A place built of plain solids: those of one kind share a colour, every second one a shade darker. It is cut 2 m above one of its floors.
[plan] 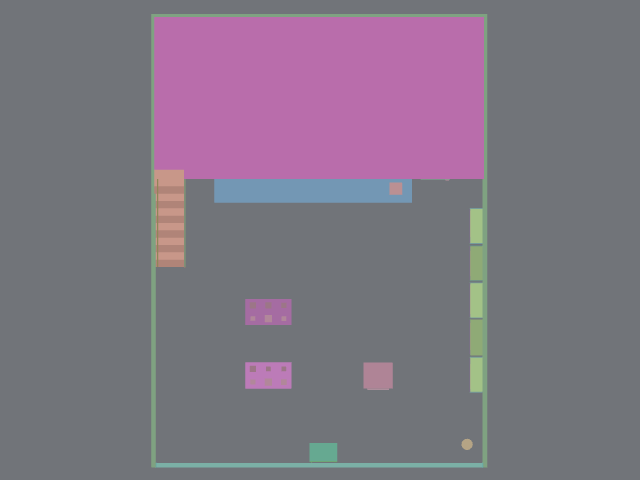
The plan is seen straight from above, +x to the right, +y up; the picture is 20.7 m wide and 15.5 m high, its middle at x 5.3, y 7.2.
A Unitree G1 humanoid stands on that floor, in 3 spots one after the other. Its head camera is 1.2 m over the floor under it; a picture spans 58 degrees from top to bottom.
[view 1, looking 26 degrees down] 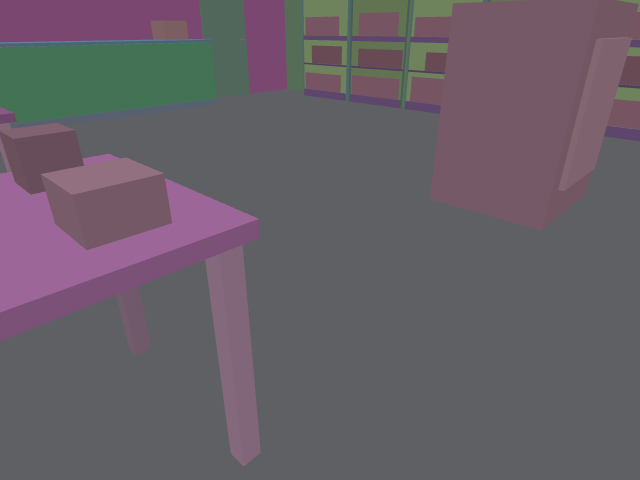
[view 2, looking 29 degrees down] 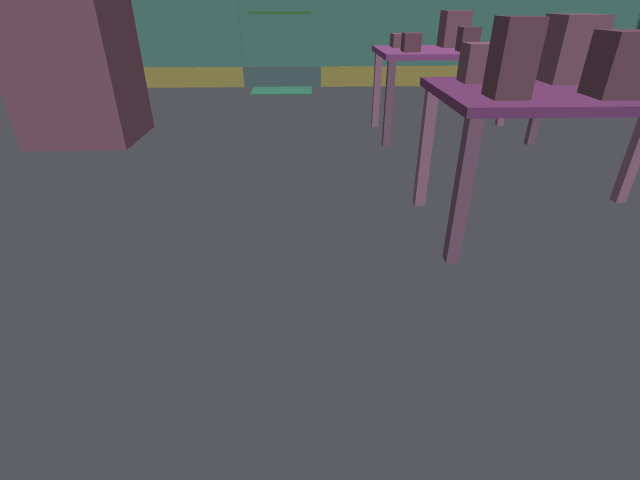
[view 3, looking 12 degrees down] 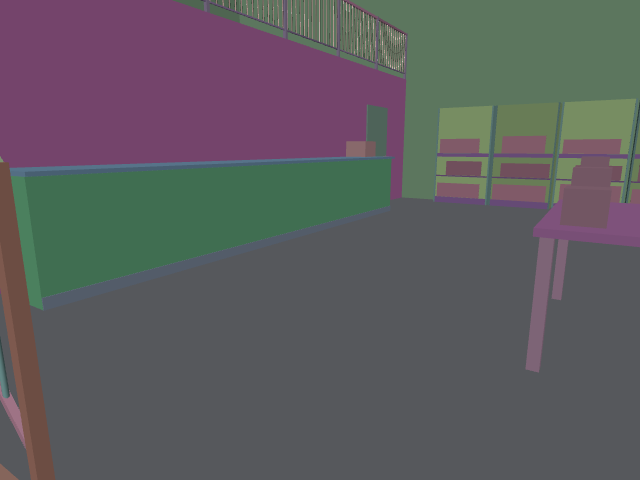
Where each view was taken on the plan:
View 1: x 3.81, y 1.65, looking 44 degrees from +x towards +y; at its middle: ground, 2.74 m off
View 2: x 5.08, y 7.16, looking -92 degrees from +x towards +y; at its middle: ground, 2.48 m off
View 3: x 0.45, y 5.03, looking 33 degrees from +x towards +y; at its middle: ground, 5.77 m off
